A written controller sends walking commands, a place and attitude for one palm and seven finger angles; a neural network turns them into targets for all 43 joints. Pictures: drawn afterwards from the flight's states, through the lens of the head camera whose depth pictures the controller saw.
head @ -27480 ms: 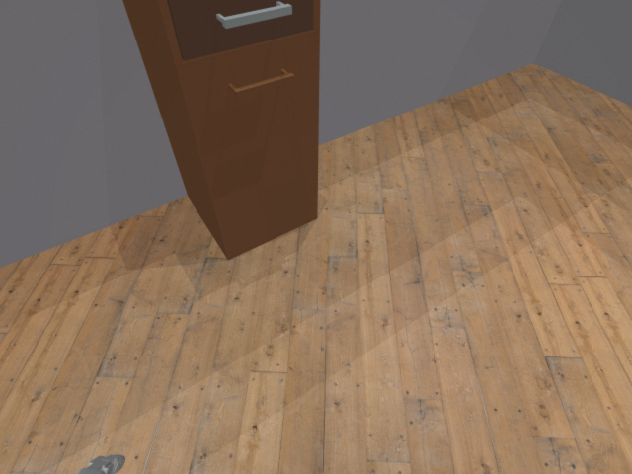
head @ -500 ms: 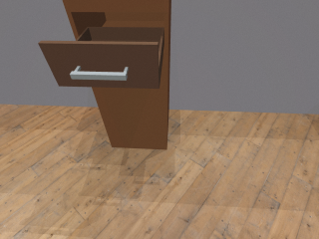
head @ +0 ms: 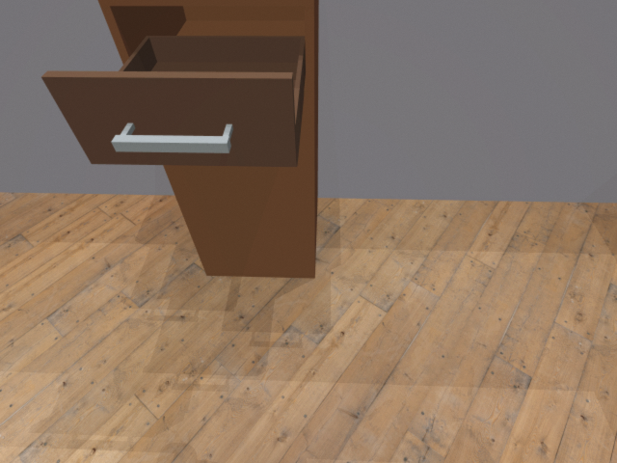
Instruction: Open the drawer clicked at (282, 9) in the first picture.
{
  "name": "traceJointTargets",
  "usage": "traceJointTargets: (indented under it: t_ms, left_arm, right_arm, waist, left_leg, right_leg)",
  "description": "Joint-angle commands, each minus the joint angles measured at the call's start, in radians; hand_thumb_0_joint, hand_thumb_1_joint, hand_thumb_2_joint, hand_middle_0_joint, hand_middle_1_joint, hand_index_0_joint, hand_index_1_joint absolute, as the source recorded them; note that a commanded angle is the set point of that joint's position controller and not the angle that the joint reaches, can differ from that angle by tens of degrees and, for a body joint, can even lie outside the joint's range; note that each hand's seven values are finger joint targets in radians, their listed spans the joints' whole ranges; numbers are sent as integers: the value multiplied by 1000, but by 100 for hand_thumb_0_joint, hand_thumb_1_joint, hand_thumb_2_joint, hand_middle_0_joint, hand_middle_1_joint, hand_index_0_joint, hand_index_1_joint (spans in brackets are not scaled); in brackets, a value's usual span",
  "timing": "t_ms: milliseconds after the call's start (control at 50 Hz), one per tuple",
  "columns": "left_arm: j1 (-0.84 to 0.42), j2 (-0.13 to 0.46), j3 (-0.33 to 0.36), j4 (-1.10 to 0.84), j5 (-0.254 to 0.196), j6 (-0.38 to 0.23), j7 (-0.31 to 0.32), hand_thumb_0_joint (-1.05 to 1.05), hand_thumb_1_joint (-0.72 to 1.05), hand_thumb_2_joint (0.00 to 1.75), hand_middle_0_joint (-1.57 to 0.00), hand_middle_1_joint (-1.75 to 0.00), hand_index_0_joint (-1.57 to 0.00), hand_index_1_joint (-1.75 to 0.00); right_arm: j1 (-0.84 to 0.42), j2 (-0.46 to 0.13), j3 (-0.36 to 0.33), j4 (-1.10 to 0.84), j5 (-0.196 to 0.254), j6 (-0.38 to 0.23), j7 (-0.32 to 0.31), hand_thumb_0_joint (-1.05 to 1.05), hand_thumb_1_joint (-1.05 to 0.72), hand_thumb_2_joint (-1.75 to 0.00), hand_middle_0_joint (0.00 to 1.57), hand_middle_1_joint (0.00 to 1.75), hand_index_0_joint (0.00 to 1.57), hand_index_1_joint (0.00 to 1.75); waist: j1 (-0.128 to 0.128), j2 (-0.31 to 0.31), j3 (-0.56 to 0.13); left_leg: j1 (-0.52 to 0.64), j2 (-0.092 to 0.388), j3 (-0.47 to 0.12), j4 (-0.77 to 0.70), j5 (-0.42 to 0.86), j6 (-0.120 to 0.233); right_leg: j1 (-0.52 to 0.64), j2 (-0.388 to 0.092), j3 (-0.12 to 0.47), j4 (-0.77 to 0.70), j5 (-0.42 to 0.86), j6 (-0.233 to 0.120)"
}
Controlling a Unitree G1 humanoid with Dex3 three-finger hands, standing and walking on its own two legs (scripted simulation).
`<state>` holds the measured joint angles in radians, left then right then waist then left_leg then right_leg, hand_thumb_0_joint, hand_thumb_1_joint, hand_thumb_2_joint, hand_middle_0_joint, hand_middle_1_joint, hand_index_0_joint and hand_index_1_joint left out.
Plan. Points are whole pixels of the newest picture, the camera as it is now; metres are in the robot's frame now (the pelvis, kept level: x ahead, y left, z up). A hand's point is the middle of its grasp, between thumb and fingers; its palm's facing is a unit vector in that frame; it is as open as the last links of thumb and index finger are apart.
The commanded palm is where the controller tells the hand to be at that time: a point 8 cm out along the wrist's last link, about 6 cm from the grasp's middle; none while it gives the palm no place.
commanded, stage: look to check the result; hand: left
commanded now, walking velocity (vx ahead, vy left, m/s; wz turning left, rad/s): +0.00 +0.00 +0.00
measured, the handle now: (175, 136) +0.57 +0.24 +0.11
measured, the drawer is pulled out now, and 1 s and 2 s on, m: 0.29 0.29 0.29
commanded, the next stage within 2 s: stand and wait in 0.44 s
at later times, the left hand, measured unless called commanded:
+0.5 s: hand out of the picture +0.11 +0.25 -0.15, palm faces -0.05 -0.93 -0.36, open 7.4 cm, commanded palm none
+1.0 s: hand out of the picture +0.13 +0.24 -0.15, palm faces -0.07 -0.93 -0.36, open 7.4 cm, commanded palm none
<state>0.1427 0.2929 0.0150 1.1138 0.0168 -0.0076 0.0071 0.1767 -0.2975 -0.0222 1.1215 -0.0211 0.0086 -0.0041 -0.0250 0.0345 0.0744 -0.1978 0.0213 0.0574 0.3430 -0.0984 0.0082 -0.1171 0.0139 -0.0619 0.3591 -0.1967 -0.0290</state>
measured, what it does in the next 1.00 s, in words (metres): stands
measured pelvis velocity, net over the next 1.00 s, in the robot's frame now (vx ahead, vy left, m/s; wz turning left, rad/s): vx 0.05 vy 0.00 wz -0.02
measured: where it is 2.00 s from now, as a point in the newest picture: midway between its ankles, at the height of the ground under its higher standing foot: outside the picture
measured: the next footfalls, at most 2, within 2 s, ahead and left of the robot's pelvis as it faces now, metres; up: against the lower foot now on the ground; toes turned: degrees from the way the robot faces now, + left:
none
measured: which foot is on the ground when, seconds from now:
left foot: down 0.00-1.00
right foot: down 0.00-1.00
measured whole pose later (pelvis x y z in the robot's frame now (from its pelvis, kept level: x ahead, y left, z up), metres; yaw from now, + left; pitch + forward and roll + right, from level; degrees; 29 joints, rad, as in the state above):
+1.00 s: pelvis +0.05 +0.00 +0.00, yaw -1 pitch -1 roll +0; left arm 0.11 0.33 0.00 1.12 0.01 -0.01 0.01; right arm 0.12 -0.33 0.00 1.13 -0.01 0.00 -0.01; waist -0.02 0.01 0.07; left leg -0.13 0.02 0.08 0.29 -0.14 0.00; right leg -0.04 0.02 -0.04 0.27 -0.21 -0.03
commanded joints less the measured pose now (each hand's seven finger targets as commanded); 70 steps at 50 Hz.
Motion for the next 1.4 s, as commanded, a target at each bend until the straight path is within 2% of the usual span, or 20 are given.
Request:
traceJointTargets:
  t_ms: [0,260,300,560,600,660,700,820,900,940,1100,1140,1200,1260,1300,1380]
  left_arm:
    - [-23,209,36,-43,-5,-22,12,0,90,90,-20,-30,-20,-30]
    - [-51,248,29,-24,-7,-25,12,0,90,90,-20,-30,-20,-30]
    - [-48,252,31,-26,-5,-26,13,0,90,90,-20,-30,-20,-30]
    - [-67,256,30,-43,-5,-29,13,0,90,90,-20,-30,-20,-30]
    - [-64,256,32,-46,-5,-29,15,0,90,90,-20,-30,-20,-30]
    - [-68,255,30,-47,-6,-28,14,0,90,90,-20,-30,-20,-30]
    - [-61,255,32,-48,-5,-30,16,0,90,90,-20,-30,-20,-30]
    - [-60,252,30,-47,-6,-27,15,0,90,90,-20,-30,-20,-30]
    - [-49,249,32,-47,-7,-29,17,0,90,90,-20,-30,-20,-30]
    - [-54,248,30,-44,-7,-27,17,0,90,90,-20,-30,-20,-30]
    - [-39,243,31,-38,-6,-27,20,0,90,90,-20,-30,-20,-30]
    - [-43,243,30,-39,-7,-26,19,0,90,90,-20,-30,-20,-30]
    - [-37,241,32,-39,-6,-28,21,0,90,90,-20,-30,-20,-30]
    - [-43,243,30,-40,-7,-27,20,0,90,90,-20,-30,-20,-30]
    - [-37,243,32,-41,-6,-28,21,0,90,90,-20,-30,-20,-30]
    - [-42,244,31,-40,-7,-28,19,0,90,90,-20,-30,-20,-30]
  right_arm:
    - [-30,-179,-30,-47,7,-14,-13,0,-90,-90,20,30,20,30]
    - [-81,-225,-25,-41,8,-14,-12,0,-90,-90,20,30,20,30]
    - [-90,-227,-26,-46,8,-14,-11,0,-90,-90,20,30,20,30]
    - [-105,-233,-22,-53,8,-21,-13,0,-90,-90,20,30,20,30]
    - [-103,-234,-23,-54,9,-20,-14,0,-90,-90,20,30,20,30]
    - [-102,-231,-22,-52,8,-22,-14,0,-90,-90,20,30,20,30]
    - [-98,-230,-22,-55,9,-21,-15,0,-90,-90,20,30,20,30]
    - [-93,-229,-21,-48,9,-21,-16,0,-90,-90,20,30,20,30]
    - [-87,-228,-20,-48,11,-22,-19,0,-90,-90,20,30,20,30]
    - [-84,-230,-21,-44,10,-22,-18,0,-90,-90,20,30,20,30]
    - [-82,-222,-19,-43,12,-21,-21,0,-90,-90,20,30,20,30]
    - [-81,-223,-20,-42,10,-21,-21,0,-90,-90,20,30,20,30]
    - [-81,-219,-20,-44,12,-20,-22,0,-90,-90,20,30,20,30]
    - [-83,-224,-21,-44,10,-20,-21,0,-90,-90,20,30,20,30]
    - [-86,-218,-21,-45,12,-19,-21,0,-90,-90,20,30,20,30]
    - [-88,-220,-21,-46,10,-19,-21,0,-90,-90,20,30,20,30]
  waist:
    - [8,-30,-70]
    - [6,-23,-86]
    - [9,-36,-87]
    - [9,-27,-113]
    - [11,-43,-102]
    - [11,-25,-107]
    - [12,-39,-118]
    - [10,-16,-107]
    - [11,-40,-119]
    - [8,-25,-118]
    - [10,-40,-108]
    - [8,-26,-115]
    - [8,-53,-116]
    - [7,-30,-108]
    - [9,-51,-95]
    - [6,-29,-100]
  left_leg:
    - [89,110,-125,-58,-18,15]
    - [120,119,-118,-66,35,9]
    - [128,120,-117,-62,43,11]
    - [147,121,-115,-59,116,11]
    - [147,124,-112,-62,112,12]
    - [148,124,-111,-64,125,11]
    - [160,124,-110,-55,144,13]
    - [155,125,-107,-66,132,9]
    - [171,128,-104,-57,162,12]
    - [169,128,-104,-63,163,10]
    - [176,128,-99,-61,159,12]
    - [177,127,-100,-60,167,9]
    - [185,128,-97,-57,167,12]
    - [179,126,-97,-61,160,8]
    - [175,126,-96,-60,152,11]
    - [175,124,-96,-61,140,7]
  right_leg:
    - [-55,-136,141,-127,-8,-22]
    - [-20,-146,144,-138,88,-15]
    - [-20,-146,146,-141,98,-14]
    - [23,-151,141,-127,202,-10]
    - [18,-148,137,-131,195,-8]
    - [24,-151,137,-127,204,-10]
    - [34,-150,138,-126,232,-9]
    - [32,-149,137,-129,205,-11]
    - [38,-147,133,-128,241,-10]
    - [39,-149,133,-125,236,-12]
    - [32,-147,131,-135,238,-10]
    - [37,-149,134,-128,252,-12]
    - [34,-147,131,-134,259,-9]
    - [32,-149,136,-133,256,-11]
    - [26,-147,134,-139,255,-8]
    - [28,-150,140,-139,252,-8]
